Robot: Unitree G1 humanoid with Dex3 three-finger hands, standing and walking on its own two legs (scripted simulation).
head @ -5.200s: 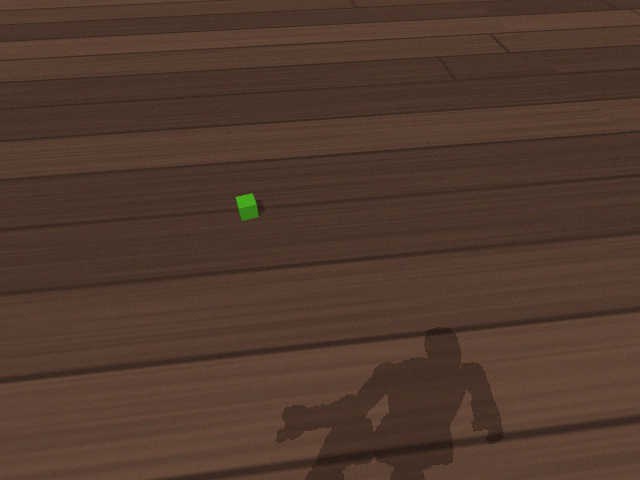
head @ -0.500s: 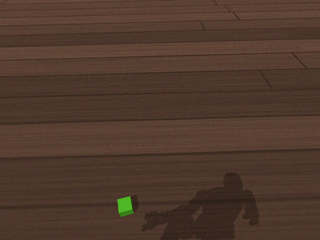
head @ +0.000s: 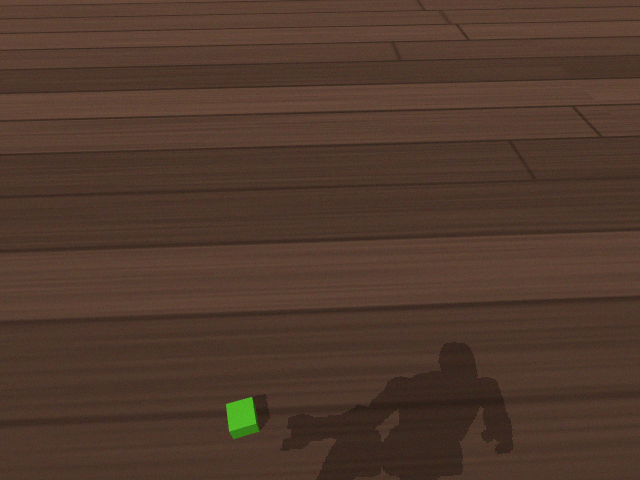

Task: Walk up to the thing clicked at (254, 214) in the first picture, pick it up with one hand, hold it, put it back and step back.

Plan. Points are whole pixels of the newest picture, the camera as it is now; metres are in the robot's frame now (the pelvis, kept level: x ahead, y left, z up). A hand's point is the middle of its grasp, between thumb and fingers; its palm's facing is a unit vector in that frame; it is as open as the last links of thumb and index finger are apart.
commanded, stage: stand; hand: left
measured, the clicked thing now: (242, 417) +0.42 +0.24 -0.74
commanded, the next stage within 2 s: none
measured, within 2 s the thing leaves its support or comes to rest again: neither
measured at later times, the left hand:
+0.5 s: hand out of the picture +0.07 +0.24 -0.16, palm faces -0.02 -0.94 -0.34, open 7.4 cm
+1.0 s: hand out of the picture +0.08 +0.25 -0.15, palm faces -0.01 -0.94 -0.35, open 7.4 cm
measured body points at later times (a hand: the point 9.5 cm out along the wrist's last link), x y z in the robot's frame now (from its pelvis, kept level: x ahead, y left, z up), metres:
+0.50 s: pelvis +0.00 -0.01 +0.00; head +0.01 -0.01 +0.45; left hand +0.08 +0.29 -0.13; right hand +0.08 -0.31 -0.14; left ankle +0.00 +0.12 -0.75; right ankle +0.01 -0.13 -0.75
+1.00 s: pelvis +0.00 -0.01 +0.00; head +0.01 -0.01 +0.45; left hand +0.08 +0.30 -0.13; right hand +0.08 -0.31 -0.14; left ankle +0.00 +0.12 -0.75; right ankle +0.01 -0.13 -0.75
